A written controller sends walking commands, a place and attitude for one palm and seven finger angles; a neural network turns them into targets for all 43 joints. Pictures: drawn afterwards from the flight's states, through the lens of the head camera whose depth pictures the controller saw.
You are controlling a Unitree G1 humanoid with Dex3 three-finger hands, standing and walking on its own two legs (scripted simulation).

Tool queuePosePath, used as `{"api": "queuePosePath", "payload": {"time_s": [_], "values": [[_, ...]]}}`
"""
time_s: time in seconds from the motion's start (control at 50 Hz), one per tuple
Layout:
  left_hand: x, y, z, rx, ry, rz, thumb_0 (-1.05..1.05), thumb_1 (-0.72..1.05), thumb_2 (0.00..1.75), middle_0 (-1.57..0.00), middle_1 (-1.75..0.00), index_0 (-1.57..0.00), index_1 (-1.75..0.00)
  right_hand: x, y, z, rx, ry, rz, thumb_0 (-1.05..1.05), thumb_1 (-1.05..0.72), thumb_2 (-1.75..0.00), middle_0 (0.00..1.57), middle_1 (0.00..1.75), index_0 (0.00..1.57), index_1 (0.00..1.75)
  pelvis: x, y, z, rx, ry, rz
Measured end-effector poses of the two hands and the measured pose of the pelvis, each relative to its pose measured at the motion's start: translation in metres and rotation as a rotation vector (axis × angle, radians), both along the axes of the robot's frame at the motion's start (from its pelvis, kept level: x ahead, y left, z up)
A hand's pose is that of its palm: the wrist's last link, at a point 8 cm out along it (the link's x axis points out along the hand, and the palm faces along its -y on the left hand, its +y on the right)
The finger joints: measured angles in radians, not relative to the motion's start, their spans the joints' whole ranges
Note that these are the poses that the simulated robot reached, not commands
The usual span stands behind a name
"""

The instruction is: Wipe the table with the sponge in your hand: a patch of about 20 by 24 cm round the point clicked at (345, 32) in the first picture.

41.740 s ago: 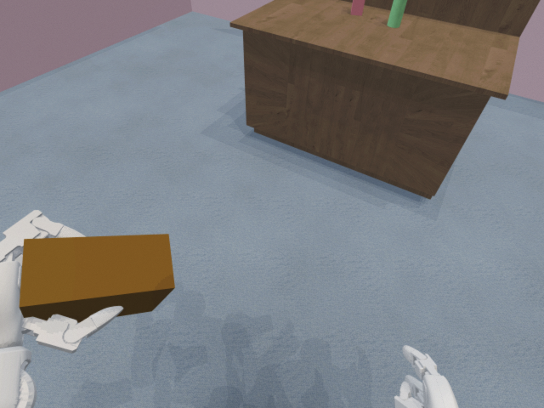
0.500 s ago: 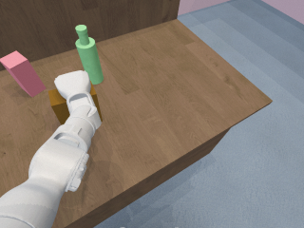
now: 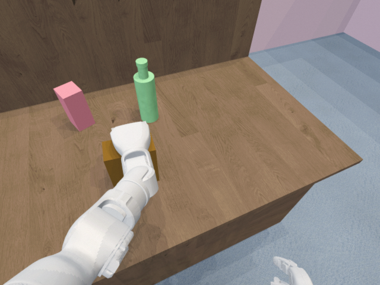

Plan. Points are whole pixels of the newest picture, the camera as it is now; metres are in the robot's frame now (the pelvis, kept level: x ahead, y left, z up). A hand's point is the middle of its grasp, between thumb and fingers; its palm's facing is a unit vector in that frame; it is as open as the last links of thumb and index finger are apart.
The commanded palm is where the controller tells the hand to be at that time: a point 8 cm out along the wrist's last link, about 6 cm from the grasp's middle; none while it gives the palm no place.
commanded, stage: wipe back along the third lane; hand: left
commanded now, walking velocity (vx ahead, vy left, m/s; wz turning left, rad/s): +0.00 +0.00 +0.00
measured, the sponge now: (134, 167) +0.41 +0.18 -0.04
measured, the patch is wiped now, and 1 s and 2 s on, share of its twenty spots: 1.00 1.00 1.00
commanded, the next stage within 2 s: slide back across to the middle lane in 1.12 s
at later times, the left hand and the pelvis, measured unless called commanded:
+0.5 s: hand (142, 170) +0.36 +0.14 +0.02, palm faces -0.05 -0.04 -1.00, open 9.9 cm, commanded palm +0.32 +0.12 +0.05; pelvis +0.00 -0.02 +0.01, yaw +0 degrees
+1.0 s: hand (148, 187) +0.32 +0.12 +0.02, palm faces -0.04 -0.04 -1.00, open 9.9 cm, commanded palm +0.27 +0.09 +0.05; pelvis -0.02 -0.04 +0.01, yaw +1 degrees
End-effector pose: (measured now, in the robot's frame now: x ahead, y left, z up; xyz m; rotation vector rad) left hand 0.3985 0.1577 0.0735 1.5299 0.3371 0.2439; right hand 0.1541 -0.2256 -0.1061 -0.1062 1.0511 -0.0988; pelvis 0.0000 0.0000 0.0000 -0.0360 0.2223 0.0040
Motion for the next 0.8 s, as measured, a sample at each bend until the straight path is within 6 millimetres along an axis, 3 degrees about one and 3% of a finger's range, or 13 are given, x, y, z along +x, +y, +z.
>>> {"api": "queuePosePath", "payload": {"time_s": [0.1,0.4,0.58,0.8], "values": [[-0.008,-0.003,0.0,0.0,0.0,0.006,0.0,-0.48,1.08,-0.71,-1.41,-0.71,-1.42,0.005,-0.004,0.004,-0.003,-0.006,0.008,0.01,-0.91,-0.9,0.2,0.3,0.2,0.3,0.0,-0.006,0.002,0.003,-0.015,0.003],[-0.038,-0.018,0.0,0.001,0.001,-0.007,0.0,-0.47,1.07,-0.71,-1.41,-0.71,-1.43,-0.007,-0.026,0.004,0.001,0.018,-0.008,0.01,-0.91,-0.9,0.19,0.3,0.2,0.3,-0.001,-0.019,0.006,0.015,-0.069,0.005],[-0.065,-0.031,0.0,-0.012,-0.01,-0.017,0.0,-0.47,1.07,-0.7,-1.42,-0.71,-1.43,0.01,-0.025,0.014,0.023,-0.054,0.023,0.01,-0.91,-0.9,0.19,0.3,0.2,0.3,-0.008,-0.026,0.007,0.023,-0.108,0.007],[-0.082,-0.038,0.0,-0.012,-0.004,-0.021,0.0,-0.47,1.07,-0.71,-1.41,-0.71,-1.42,0.028,-0.022,0.026,0.039,-0.139,0.055,0.01,-0.91,-0.9,0.19,0.3,0.2,0.3,-0.017,-0.035,0.008,0.03,-0.128,0.008]]}}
